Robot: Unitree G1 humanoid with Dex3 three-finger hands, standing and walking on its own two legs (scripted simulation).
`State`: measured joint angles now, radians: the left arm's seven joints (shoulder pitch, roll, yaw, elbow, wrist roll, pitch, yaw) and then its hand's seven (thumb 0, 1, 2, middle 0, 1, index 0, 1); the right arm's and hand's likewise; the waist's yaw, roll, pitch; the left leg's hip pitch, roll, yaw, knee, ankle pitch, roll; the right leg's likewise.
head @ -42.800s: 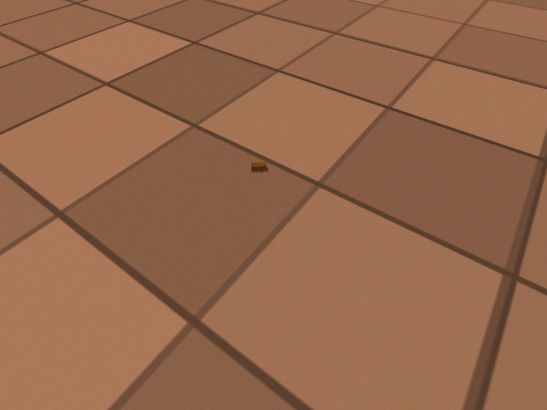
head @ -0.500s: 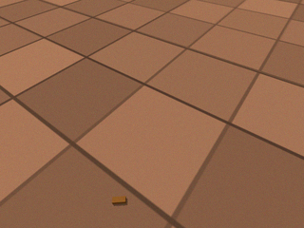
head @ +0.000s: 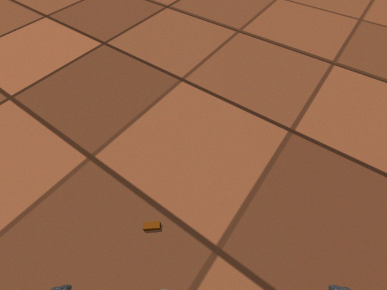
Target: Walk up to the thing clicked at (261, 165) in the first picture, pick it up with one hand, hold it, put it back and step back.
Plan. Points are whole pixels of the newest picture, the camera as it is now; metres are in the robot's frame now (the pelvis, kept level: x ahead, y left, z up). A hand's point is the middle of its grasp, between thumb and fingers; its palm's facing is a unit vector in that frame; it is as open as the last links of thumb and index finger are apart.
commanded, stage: step back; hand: left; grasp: from above
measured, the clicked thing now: (151, 226) +0.49 +0.23 -0.75
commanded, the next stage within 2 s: none
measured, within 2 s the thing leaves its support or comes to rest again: neither
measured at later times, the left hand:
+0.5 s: hand out of the picture +0.03 +0.29 -0.16, palm faces -0.10 -0.92 -0.39, open 7.4 cm
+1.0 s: hand out of the picture -0.11 +0.30 -0.15, palm faces +0.01 -0.92 -0.38, open 7.4 cm
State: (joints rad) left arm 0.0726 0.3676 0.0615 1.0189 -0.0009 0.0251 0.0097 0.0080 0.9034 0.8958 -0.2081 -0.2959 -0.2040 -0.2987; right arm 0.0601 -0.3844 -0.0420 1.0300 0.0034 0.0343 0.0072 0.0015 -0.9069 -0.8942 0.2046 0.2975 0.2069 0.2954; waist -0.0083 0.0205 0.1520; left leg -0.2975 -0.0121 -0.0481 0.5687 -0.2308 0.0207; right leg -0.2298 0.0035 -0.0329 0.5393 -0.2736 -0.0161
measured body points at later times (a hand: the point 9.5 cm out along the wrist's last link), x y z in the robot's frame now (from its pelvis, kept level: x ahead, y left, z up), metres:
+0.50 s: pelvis -0.10 +0.03 -0.01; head -0.03 +0.04 +0.43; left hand +0.04 +0.34 -0.13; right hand -0.03 -0.28 -0.13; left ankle -0.03 +0.14 -0.73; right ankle -0.14 -0.10 -0.69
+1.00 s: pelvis -0.25 +0.04 -0.01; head -0.19 +0.05 +0.43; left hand -0.11 +0.35 -0.13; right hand -0.17 -0.28 -0.13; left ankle -0.24 +0.15 -0.73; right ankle -0.16 -0.09 -0.72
